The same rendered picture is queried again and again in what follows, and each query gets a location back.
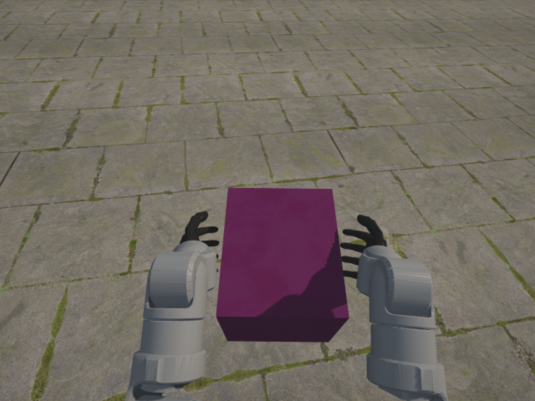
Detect carton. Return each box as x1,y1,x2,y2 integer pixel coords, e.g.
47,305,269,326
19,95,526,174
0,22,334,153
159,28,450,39
216,188,349,343

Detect robot right hand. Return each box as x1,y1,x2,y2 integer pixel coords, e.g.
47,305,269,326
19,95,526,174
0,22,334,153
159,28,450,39
340,215,387,279

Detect robot left hand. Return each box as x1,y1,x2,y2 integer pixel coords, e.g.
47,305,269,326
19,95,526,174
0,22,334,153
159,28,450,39
180,211,219,271

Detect robot right forearm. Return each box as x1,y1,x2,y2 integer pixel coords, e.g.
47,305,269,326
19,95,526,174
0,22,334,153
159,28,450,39
356,246,448,401

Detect robot left forearm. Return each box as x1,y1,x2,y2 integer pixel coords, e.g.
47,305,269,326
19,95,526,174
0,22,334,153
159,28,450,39
125,241,217,401

